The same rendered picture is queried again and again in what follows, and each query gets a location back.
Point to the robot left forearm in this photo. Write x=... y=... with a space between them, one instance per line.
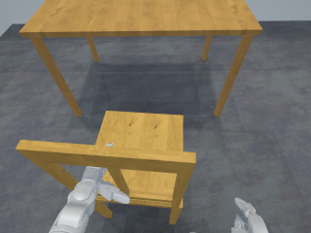
x=74 y=217

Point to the right robot hand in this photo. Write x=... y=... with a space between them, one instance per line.
x=253 y=223

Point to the table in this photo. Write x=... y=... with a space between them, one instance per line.
x=141 y=18

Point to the chair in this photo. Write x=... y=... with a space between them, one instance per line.
x=147 y=161

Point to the left robot hand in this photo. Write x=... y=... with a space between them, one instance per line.
x=106 y=189

